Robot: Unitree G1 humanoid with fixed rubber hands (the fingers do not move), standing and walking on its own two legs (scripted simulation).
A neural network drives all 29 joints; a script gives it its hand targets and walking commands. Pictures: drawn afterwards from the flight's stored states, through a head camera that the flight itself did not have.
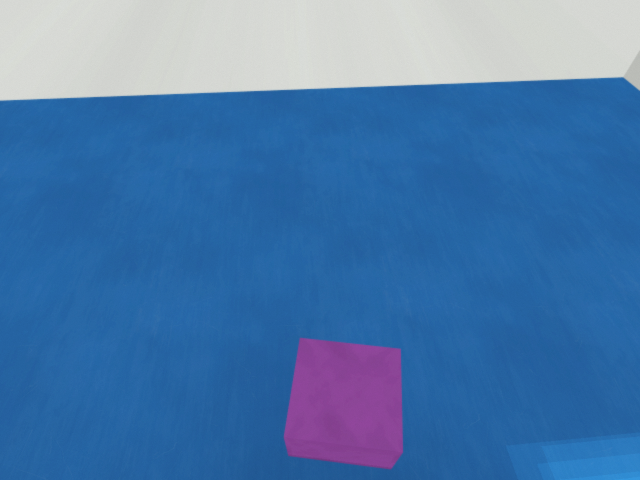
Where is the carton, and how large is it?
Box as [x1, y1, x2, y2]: [284, 338, 402, 468]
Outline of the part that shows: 300,338 284,432 284,440 288,455 391,468 402,452 400,349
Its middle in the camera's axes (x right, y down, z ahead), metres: +0.07 +0.47 +1.10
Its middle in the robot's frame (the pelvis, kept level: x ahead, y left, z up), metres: +0.44 -0.04 -0.66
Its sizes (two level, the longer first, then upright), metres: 0.289 0.264 0.201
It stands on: the floor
